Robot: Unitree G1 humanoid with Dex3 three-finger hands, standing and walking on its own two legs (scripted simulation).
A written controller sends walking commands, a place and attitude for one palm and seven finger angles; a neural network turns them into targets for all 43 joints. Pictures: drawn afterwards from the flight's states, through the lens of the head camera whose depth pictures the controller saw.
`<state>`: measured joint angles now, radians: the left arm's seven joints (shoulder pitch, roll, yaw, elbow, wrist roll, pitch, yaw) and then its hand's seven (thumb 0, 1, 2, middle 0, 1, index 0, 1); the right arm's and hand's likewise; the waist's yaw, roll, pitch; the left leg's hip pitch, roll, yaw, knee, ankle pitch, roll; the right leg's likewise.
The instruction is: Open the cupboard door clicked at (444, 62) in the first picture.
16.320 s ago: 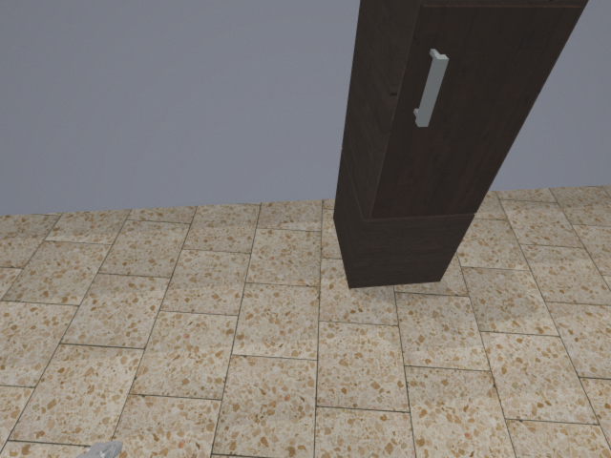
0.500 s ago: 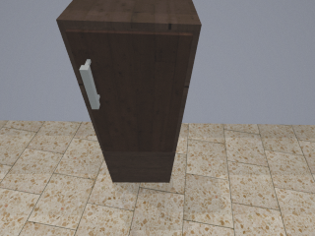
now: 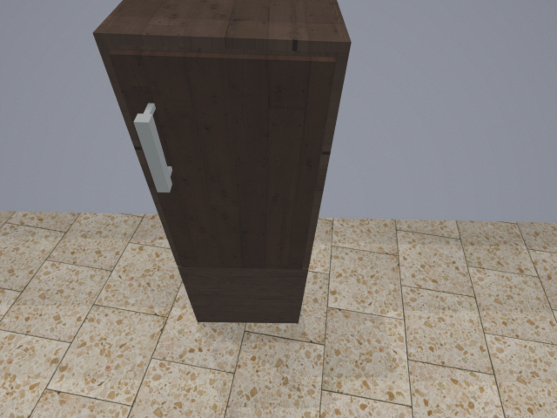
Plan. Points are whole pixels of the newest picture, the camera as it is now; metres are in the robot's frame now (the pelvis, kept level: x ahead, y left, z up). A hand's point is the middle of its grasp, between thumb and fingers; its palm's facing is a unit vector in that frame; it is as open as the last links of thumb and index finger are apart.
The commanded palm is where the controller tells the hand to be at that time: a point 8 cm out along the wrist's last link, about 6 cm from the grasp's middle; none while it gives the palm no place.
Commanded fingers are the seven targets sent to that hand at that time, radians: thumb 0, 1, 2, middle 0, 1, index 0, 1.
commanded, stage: raise the hand with hooked fingers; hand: left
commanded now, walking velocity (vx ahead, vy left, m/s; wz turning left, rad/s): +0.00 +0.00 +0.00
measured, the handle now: (157, 149) +0.51 +0.26 +0.09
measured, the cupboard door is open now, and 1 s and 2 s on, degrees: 0 0 0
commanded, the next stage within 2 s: none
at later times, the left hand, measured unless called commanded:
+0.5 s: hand (132, 410) +0.13 +0.20 -0.01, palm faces +0.26 -0.96 -0.10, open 9.5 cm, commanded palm +0.14 +0.24 +0.00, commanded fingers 0.00 0.20 0.60 -0.25 -0.75 -0.25 -0.75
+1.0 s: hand (113, 333) +0.21 +0.23 +0.04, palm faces +0.06 -1.00 -0.06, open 12.5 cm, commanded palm +0.18 +0.29 +0.06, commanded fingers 0.00 -0.38 0.35 -0.29 -1.12 -0.29 -1.12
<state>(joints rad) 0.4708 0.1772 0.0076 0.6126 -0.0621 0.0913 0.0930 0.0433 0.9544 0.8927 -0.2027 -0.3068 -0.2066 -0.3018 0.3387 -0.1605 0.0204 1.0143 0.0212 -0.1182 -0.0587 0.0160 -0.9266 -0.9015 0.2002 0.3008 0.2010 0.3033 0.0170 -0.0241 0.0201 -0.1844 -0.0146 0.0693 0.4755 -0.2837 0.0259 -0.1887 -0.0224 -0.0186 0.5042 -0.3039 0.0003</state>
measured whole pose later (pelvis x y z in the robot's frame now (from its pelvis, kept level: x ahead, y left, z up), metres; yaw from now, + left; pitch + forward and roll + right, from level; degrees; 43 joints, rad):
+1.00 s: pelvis -0.03 +0.00 -0.03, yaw +2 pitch +7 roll -2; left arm 0.21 0.31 0.30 0.11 -0.32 -0.26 -0.36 0.00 -0.16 0.44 -0.27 -0.98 -0.28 -0.98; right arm 0.29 -0.29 0.01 0.61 0.05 -0.25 -0.09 0.01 -0.90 -0.90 0.20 0.30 0.20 0.30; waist 0.01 0.02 -0.06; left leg -0.56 0.01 0.01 0.84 -0.40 0.02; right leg -0.51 -0.01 -0.08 0.79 -0.41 -0.01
